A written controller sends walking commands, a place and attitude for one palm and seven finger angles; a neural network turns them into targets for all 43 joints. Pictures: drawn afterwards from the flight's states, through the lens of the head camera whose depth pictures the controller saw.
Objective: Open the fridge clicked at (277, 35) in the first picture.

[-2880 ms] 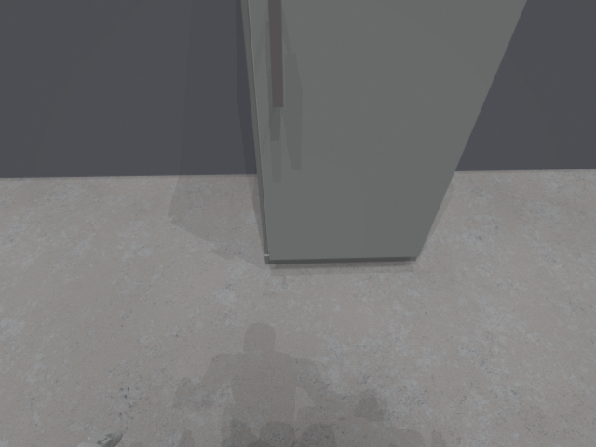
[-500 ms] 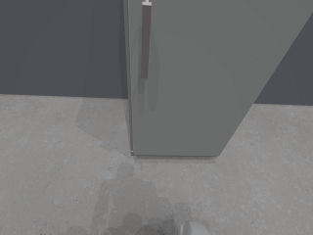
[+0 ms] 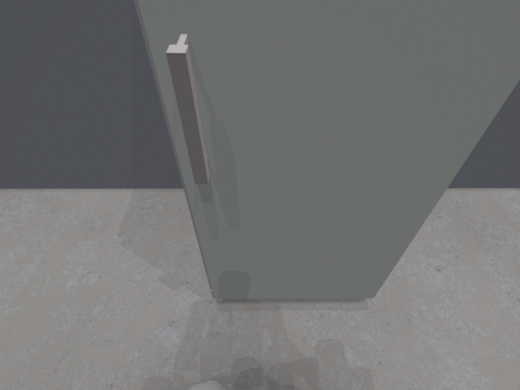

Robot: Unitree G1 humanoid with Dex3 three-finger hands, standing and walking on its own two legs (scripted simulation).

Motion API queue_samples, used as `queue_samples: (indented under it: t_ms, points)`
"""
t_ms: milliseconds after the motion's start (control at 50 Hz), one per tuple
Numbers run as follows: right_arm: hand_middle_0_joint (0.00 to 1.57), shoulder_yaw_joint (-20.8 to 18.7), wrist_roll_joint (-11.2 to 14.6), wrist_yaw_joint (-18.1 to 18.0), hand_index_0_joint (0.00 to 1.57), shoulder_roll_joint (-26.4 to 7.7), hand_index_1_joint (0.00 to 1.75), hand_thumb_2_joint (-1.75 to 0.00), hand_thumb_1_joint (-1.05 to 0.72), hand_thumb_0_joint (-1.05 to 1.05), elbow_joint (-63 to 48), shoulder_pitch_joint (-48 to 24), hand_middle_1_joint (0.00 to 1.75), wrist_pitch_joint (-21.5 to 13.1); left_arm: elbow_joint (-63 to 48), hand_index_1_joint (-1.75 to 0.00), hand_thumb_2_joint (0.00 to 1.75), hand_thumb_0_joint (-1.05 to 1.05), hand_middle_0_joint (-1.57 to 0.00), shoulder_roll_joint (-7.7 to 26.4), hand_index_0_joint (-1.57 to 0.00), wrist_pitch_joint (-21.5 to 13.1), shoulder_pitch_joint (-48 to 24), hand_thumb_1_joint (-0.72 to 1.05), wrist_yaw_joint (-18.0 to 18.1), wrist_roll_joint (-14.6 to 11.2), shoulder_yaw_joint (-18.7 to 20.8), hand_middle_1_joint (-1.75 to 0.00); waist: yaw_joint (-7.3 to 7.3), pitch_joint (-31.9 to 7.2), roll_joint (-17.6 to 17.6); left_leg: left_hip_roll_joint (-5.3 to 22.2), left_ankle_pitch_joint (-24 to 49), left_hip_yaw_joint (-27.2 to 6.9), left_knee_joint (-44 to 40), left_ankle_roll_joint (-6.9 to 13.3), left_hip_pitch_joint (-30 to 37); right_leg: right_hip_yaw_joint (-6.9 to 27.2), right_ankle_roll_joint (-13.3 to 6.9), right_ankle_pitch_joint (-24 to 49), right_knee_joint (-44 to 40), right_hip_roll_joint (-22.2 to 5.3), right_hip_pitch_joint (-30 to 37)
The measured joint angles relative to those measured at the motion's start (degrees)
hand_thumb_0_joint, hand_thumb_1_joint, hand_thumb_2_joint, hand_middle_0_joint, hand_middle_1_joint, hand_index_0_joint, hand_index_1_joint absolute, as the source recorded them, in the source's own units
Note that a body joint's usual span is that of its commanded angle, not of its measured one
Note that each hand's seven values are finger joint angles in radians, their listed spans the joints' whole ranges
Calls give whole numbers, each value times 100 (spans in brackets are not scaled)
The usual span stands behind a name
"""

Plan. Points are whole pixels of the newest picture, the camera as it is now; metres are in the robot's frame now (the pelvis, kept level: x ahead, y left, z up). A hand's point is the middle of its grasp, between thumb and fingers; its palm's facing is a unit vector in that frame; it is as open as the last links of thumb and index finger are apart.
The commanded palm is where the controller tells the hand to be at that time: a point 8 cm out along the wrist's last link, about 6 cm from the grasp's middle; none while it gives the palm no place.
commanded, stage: come to a stop and stand still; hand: left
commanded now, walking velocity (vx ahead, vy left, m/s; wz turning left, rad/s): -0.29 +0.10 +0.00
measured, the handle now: (194, 117) +0.51 +0.14 +0.16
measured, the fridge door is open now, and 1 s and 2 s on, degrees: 0 0 0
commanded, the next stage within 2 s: look again from close up in 1.36 s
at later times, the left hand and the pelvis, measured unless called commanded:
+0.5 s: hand out of the picture -0.03 +0.18 -0.17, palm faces +0.04 -0.96 -0.27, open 7.4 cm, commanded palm none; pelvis -0.05 -0.02 -0.01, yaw -2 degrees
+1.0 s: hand out of the picture -0.10 +0.15 -0.17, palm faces +0.04 -0.98 -0.18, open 7.3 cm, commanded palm none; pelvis -0.10 -0.02 +0.01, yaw -1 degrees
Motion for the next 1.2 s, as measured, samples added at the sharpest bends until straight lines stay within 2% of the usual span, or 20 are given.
queue_samples:
  t_ms: [60,100,120,180,200,260,300,340,400,460,500,540,620,660,720,740,780,840,1040,1200]
  points:
    - [20,12,48,-2,19,-32,30,-90,-94,0,-20,-185,30,61,37,-30,90,0,-20,-102,-20,81,129,93,18,1,-31,-30,138,6,-7,-115,78,-11,-883,-54,376,51,43,-166,183,-8,45]
    - [20,12,53,4,19,-21,30,-90,-94,0,-44,-257,30,104,45,-30,90,0,-20,-137,-20,144,203,92,22,-14,-22,-30,180,28,-37,-178,395,-6,-1359,-49,664,46,87,-325,402,-46,45]
    - [20,9,51,5,19,8,30,-90,-94,0,-46,-297,30,123,55,-30,90,0,-20,-131,-20,182,214,92,24,-23,-8,-30,192,66,-105,-232,689,12,-1475,31,745,52,117,-409,528,-104,43]
    - [20,40,29,18,19,118,30,-90,-94,0,-117,-386,30,155,6,-30,90,0,-20,-75,-20,314,242,92,52,-39,27,-30,291,182,-374,-392,691,175,-1603,244,912,198,309,-479,751,-289,6]
    - [20,50,23,15,19,137,30,-90,-94,0,-157,-416,30,158,-22,-30,90,0,-20,-61,-20,351,243,92,57,-48,29,-30,306,213,-414,-418,691,222,-1656,283,934,277,386,-710,951,-320,-75]
    - [20,57,2,-14,20,151,30,-90,-94,0,-253,-543,30,163,-94,-30,90,0,-20,-23,-20,444,190,91,56,-49,64,-30,289,306,-406,-435,839,295,-1826,347,913,652,503,-1627,2032,-310,-427]
    - [20,53,-18,-11,20,124,30,-90,-94,-1,-294,-628,30,178,-154,-30,90,0,-20,0,-20,465,151,91,54,-37,100,-30,262,346,-327,-403,971,291,-1909,346,839,830,550,-1828,2536,-301,-557]
    - [20,44,-29,13,20,99,30,-90,-93,-1,-311,-690,30,194,-209,-30,90,0,-20,38,-20,462,138,91,48,-27,122,-30,243,345,-255,-363,1093,292,-1980,321,753,926,596,-1863,2653,-337,-543]
    - [20,17,-31,63,20,81,30,-90,-92,0,-300,-709,30,200,-249,-30,90,0,-20,100,-20,440,159,91,39,-23,125,-30,209,268,-179,-297,1255,298,-2048,249,626,934,634,-1762,2077,-440,-245]
    - [20,-25,8,119,20,59,30,-90,-92,0,-260,-627,30,228,-243,-30,90,0,-20,143,-20,369,231,91,42,4,101,-30,171,143,-119,-232,1313,280,-1900,129,437,901,605,-973,868,-481,256]
    - [20,-96,51,128,20,5,30,-90,-92,0,-205,-518,30,299,-185,-30,90,0,-20,90,-20,369,261,91,39,28,50,-30,101,117,6,-223,752,93,-1724,61,398,798,525,-839,837,-403,305]
    - [20,-124,44,159,20,-58,30,-90,-93,-1,-135,-363,30,388,-165,-30,90,0,-20,52,-20,385,345,91,32,32,13,-30,103,-13,-22,-277,165,-28,-1334,52,331,774,457,-803,692,-403,349]
    - [20,-129,25,181,20,-132,30,-90,-92,-1,26,-92,30,405,-103,-30,90,0,-20,-16,-20,392,408,91,8,27,-20,-30,91,-186,-143,-300,43,-173,-582,77,449,797,391,-564,372,-356,339]
    - [20,-113,26,164,19,-156,30,-90,-92,0,92,54,30,357,-84,-30,90,0,-20,-53,-20,356,363,91,-13,22,-43,-30,42,-209,-146,-260,44,-189,-732,63,700,732,380,-489,312,-301,273]
    - [20,-47,29,108,19,-168,30,-90,-92,0,221,250,30,257,-21,-30,90,1,-21,-38,-20,311,274,93,20,13,-60,-30,-7,-190,-65,-171,229,-265,-1710,42,1269,577,382,-473,391,-170,82]
    - [20,-20,30,77,19,-105,30,-90,-92,0,315,260,30,219,24,-30,90,2,-21,15,-20,296,199,94,10,-16,-55,-30,-24,-119,-141,-206,156,-289,-1867,1,1308,545,391,-470,416,-209,51]
    - [20,79,24,48,19,32,30,-90,-91,0,446,292,30,166,71,-30,90,2,-21,97,-20,256,115,94,0,-62,-40,-30,60,21,-315,-271,342,-239,-2056,-66,1391,593,406,-329,263,-267,112]
    - [20,173,31,37,19,157,30,-90,-91,0,567,363,30,88,183,-30,90,1,-20,125,-20,234,80,93,-22,-97,-56,-30,111,93,-375,-293,596,-185,-2299,-71,1509,643,421,-129,6,-274,225]
    - [20,214,15,78,19,340,30,-90,-91,0,565,384,30,107,382,-30,90,0,-20,-11,-20,284,269,91,-39,-59,-93,-30,101,-44,-220,-373,865,-97,-2601,3,1618,724,469,124,-217,-340,274]
    - [20,182,-8,93,20,341,30,-90,-91,0,506,476,30,113,355,-30,90,0,-20,-85,-20,288,480,91,-25,-30,-57,-30,110,-134,-276,-389,861,-89,-2475,42,1401,743,503,135,-136,-358,78]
